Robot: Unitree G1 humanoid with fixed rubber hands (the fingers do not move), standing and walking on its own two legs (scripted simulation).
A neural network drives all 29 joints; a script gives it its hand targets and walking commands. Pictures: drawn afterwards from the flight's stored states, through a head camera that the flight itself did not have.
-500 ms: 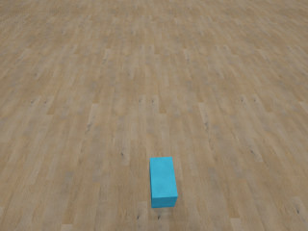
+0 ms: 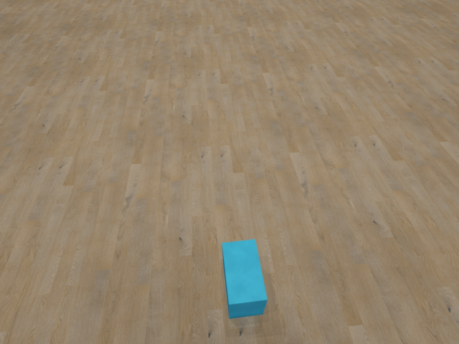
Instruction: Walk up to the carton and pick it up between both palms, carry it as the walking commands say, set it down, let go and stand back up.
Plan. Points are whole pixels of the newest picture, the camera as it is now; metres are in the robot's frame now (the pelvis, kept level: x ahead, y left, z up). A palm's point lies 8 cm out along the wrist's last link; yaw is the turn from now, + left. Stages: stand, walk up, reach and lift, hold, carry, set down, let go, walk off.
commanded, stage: walk up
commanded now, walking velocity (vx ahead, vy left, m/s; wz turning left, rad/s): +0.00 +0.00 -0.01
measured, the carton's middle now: (242, 278) +0.48 -0.02 -0.68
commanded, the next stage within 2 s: stand in 1.90 s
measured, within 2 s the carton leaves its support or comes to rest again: neither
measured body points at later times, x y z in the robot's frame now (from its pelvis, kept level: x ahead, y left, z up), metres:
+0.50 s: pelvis +0.01 -0.01 +0.00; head +0.02 -0.02 +0.45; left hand -0.03 +0.18 -0.16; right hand -0.02 -0.22 -0.16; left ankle -0.02 +0.09 -0.74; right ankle -0.03 -0.15 -0.74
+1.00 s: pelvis +0.07 -0.05 -0.01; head +0.08 -0.06 +0.44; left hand +0.04 +0.16 -0.17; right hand +0.12 -0.28 -0.17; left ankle +0.07 +0.07 -0.74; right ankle +0.05 -0.18 -0.74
